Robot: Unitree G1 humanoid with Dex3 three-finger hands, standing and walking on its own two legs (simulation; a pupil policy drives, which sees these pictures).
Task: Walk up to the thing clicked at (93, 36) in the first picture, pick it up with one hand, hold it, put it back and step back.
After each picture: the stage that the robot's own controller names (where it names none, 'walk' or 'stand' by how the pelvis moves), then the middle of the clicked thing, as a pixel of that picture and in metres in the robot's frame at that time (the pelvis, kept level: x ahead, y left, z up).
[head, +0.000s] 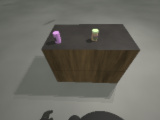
stand; (94, 35) +0.87 +0.01 +0.01
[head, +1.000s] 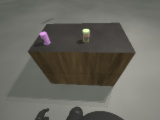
rise first; (86, 35) +0.78 +0.12 +0.04
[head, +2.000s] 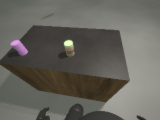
stand; (69, 48) +0.52 +0.23 +0.04
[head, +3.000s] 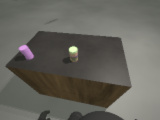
stand; (73, 54) +0.52 +0.18 +0.02
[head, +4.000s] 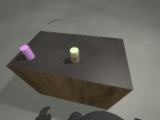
stand; (74, 55) +0.51 +0.17 +0.02
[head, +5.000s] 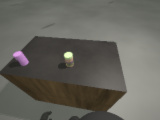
stand; (69, 59) +0.48 +0.21 +0.01
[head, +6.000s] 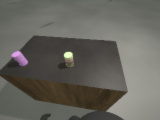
stand; (69, 59) +0.48 +0.21 +0.01
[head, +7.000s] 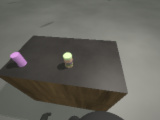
rise first; (68, 60) +0.47 +0.21 +0.01
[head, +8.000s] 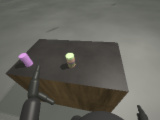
rise first; (70, 60) +0.48 +0.23 +0.01
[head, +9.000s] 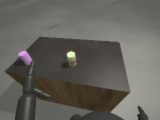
go down; (71, 59) +0.48 +0.22 +0.02
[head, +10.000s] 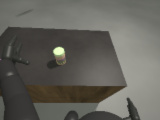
go down; (60, 56) +0.45 +0.22 +0.04
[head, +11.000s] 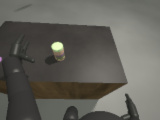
close in; (58, 52) +0.47 +0.22 +0.06
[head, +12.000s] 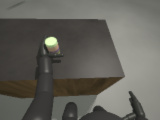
close; (53, 47) +0.48 +0.23 +0.08
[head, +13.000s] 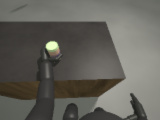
lift; (54, 51) +0.45 +0.23 +0.08
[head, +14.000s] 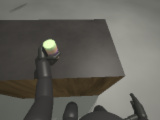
lift; (52, 50) +0.46 +0.24 +0.09
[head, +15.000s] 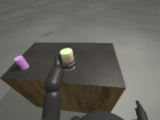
lift; (68, 59) +0.34 +0.16 +0.19
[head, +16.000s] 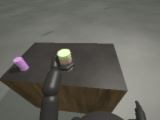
hold; (65, 60) +0.33 +0.18 +0.20
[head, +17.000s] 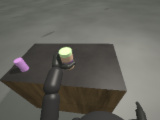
hold; (67, 59) +0.33 +0.16 +0.21
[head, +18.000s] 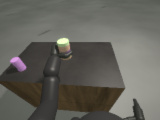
crouch; (64, 49) +0.40 +0.18 +0.21
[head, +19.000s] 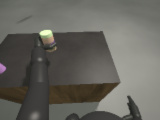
lower; (48, 41) +0.50 +0.25 +0.16
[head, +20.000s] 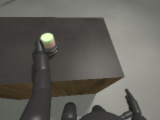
lower; (49, 44) +0.50 +0.24 +0.08
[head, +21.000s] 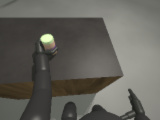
lower; (49, 45) +0.50 +0.24 +0.08
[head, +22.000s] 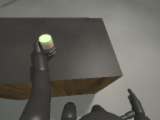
lower; (48, 45) +0.49 +0.25 +0.08
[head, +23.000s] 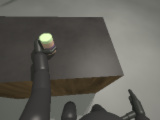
lower; (48, 44) +0.50 +0.25 +0.08
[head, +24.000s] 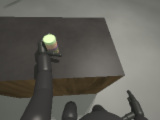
withdraw; (51, 45) +0.49 +0.23 +0.08
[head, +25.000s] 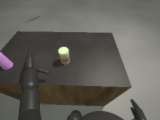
sink last; (64, 56) +0.46 +0.21 +0.06
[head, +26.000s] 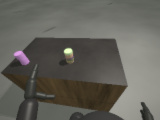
stand; (69, 56) +0.51 +0.24 +0.05
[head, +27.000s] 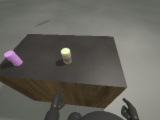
stand; (66, 56) +0.48 +0.23 +0.03
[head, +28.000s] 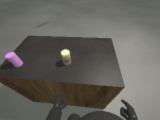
stand; (66, 57) +0.49 +0.23 +0.02
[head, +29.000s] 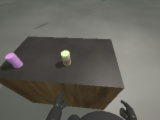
stand; (66, 58) +0.49 +0.24 +0.01
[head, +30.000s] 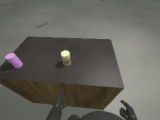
stand; (66, 58) +0.49 +0.23 +0.01
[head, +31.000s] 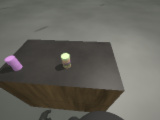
walk; (66, 61) +0.47 +0.23 +0.02
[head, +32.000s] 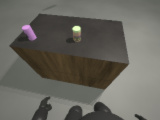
walk; (76, 34) +0.68 +0.16 +0.03
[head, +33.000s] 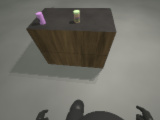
walk; (76, 16) +1.04 +0.25 +0.04
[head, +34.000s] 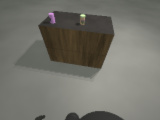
stand; (82, 19) +1.21 +0.18 +0.02
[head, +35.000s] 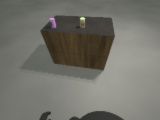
stand; (82, 22) +1.19 +0.18 +0.01
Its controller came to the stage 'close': yes
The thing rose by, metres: 0.20
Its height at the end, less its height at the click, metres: +0.00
